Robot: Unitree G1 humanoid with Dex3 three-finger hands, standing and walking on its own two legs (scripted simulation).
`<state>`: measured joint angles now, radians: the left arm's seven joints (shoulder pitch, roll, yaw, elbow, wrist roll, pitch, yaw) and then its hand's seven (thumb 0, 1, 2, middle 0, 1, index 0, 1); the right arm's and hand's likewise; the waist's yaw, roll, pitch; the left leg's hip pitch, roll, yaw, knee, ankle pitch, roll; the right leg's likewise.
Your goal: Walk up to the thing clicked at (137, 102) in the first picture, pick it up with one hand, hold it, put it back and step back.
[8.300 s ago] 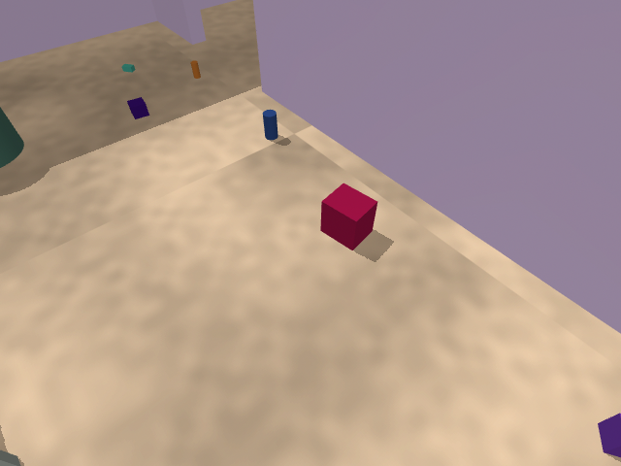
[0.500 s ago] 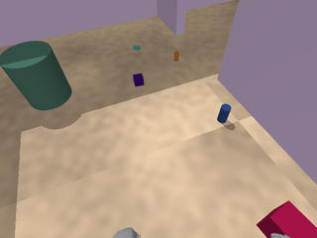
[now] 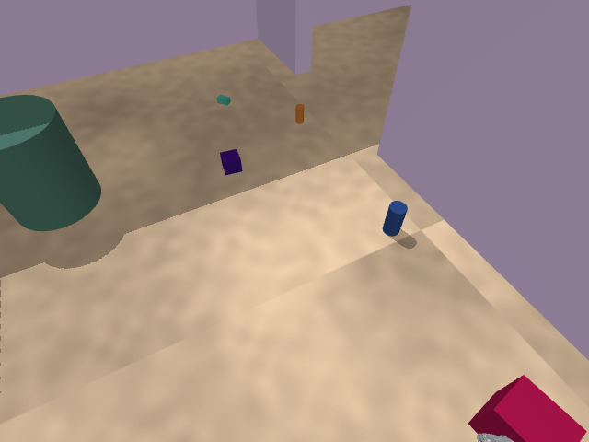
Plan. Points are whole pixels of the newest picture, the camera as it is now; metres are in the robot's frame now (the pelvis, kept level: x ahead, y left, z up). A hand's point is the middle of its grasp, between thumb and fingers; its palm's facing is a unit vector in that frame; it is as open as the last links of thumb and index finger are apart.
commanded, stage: walk up
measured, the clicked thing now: (231, 162) +1.46 +0.29 -0.73
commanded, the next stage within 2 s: stand in 0.52 s
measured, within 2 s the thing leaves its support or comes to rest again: neither
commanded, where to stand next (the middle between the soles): +0.08 -0.01 m, yaw +2 degrees
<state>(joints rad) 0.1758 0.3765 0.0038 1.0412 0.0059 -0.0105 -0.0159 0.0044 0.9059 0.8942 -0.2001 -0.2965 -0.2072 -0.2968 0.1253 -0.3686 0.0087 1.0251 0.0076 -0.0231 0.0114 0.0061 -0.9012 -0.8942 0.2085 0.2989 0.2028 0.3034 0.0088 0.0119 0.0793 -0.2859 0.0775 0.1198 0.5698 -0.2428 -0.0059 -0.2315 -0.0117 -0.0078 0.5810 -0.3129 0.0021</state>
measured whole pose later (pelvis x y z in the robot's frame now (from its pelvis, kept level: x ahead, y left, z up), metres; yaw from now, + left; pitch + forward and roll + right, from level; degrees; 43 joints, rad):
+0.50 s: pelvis +0.02 -0.01 +0.02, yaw -1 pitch -2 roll +0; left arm 0.06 0.34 0.01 1.13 0.00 0.00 -0.02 0.00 0.91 0.89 -0.20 -0.30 -0.21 -0.30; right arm 0.08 -0.37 0.00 1.16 0.00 -0.03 0.00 0.01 -0.90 -0.89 0.21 0.30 0.20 0.30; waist -0.02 0.01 0.05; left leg -0.15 0.08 0.14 0.33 -0.14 -0.03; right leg -0.11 0.00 0.00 0.34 -0.21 -0.01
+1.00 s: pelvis +0.03 +0.00 +0.02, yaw +0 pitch -1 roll +0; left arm 0.08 0.35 0.00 1.15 0.01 -0.02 0.00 0.00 0.91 0.89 -0.20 -0.30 -0.21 -0.30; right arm 0.06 -0.34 -0.01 1.17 -0.01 -0.01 0.01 0.00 -0.90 -0.89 0.21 0.30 0.20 0.30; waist -0.01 0.00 0.04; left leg -0.13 0.05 0.13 0.31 -0.16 -0.01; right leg -0.07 -0.02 -0.01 0.30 -0.21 0.01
